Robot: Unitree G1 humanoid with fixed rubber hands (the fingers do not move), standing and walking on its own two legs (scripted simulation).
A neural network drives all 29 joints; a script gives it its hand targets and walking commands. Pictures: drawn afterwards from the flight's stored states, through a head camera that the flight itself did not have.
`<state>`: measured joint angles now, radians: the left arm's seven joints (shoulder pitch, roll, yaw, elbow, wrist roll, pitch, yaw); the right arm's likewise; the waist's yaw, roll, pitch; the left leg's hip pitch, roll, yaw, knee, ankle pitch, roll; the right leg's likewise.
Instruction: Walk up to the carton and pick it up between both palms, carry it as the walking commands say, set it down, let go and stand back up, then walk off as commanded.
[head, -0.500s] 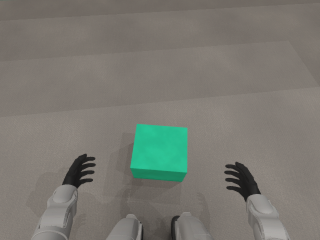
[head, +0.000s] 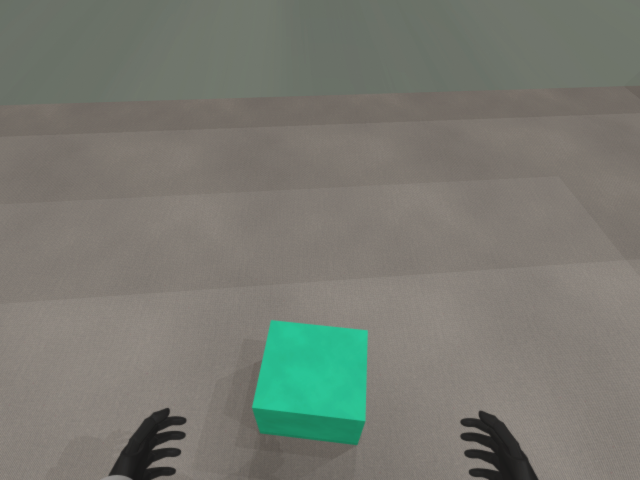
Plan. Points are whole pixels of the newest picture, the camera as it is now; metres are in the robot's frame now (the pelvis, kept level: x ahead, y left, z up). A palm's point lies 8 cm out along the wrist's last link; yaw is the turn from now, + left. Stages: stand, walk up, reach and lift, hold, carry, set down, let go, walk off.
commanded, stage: let go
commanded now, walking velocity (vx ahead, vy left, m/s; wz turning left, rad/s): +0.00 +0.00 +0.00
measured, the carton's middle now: (313, 382) +0.50 +0.01 -0.66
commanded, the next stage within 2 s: stand in 0.16 s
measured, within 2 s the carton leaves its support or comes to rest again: neither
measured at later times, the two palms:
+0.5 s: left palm (77, 467) +0.16 +0.30 -0.09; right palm (524, 470) +0.16 -0.26 -0.10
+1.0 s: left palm out of the picture +0.09 +0.31 -0.10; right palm out of the picture +0.05 -0.25 -0.11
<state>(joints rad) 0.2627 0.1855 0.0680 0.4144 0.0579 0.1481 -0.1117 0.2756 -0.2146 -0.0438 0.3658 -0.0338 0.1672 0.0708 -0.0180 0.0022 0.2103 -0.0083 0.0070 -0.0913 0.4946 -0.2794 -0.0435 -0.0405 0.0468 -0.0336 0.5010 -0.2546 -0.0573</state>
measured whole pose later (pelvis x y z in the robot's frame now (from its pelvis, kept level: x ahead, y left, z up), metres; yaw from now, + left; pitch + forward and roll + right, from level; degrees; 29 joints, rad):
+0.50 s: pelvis +0.07 +0.01 +0.00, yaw -2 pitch -1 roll +0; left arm 0.33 0.31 0.06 0.76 0.02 0.02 -0.01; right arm 0.33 -0.30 -0.06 0.73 -0.04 0.03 0.00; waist 0.02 0.03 -0.14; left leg -0.12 0.01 -0.05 0.52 -0.38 -0.02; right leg -0.17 0.05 0.01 0.53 -0.34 -0.04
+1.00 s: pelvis +0.01 +0.03 +0.01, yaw -3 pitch -4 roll +0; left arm 0.32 0.30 0.03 0.90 0.03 -0.02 -0.01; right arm 0.35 -0.31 -0.03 0.91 -0.04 -0.03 0.00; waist 0.00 0.01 -0.11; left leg -0.13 -0.01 -0.02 0.45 -0.27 0.00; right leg -0.18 0.03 0.04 0.47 -0.22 -0.02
